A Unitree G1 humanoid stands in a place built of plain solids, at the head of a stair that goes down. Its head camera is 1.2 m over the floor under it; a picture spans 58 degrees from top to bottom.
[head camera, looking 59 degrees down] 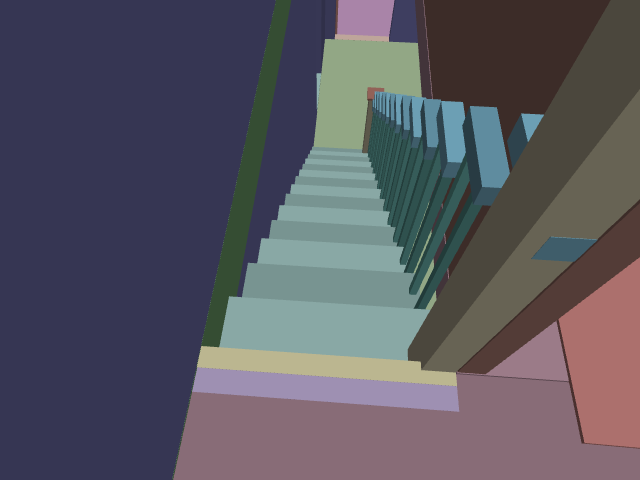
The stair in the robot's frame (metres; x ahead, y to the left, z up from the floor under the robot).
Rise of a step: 0.20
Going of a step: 0.24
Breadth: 0.71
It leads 4 degrees to the right of straight ahead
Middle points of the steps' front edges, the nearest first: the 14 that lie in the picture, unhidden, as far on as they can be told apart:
0.35 -0.02 0.00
0.59 -0.04 -0.19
0.82 -0.05 -0.39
1.06 -0.07 -0.58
1.30 -0.09 -0.78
1.54 -0.10 -0.98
1.77 -0.12 -1.17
2.01 -0.14 -1.37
2.25 -0.16 -1.56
2.48 -0.17 -1.76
2.72 -0.19 -1.96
2.96 -0.21 -2.15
3.20 -0.22 -2.35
3.43 -0.24 -2.54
